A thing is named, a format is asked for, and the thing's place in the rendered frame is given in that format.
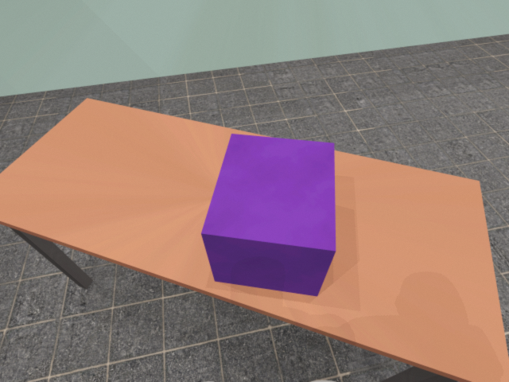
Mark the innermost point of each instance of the carton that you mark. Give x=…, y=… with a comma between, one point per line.
x=271, y=222

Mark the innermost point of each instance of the table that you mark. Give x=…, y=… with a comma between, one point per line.
x=412, y=278

